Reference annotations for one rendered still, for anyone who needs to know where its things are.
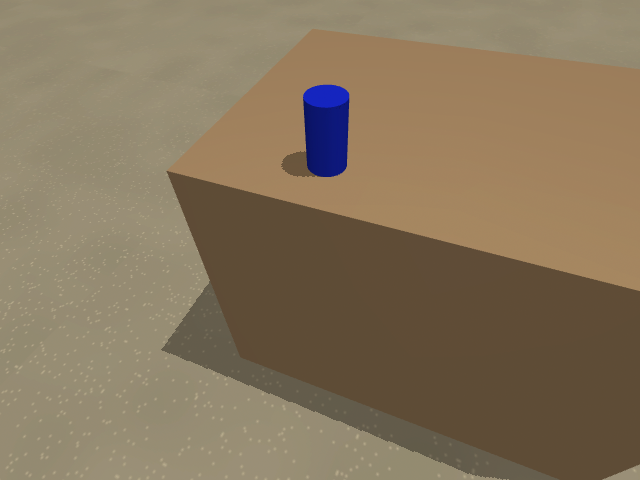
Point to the can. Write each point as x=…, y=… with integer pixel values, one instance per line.
x=326, y=115

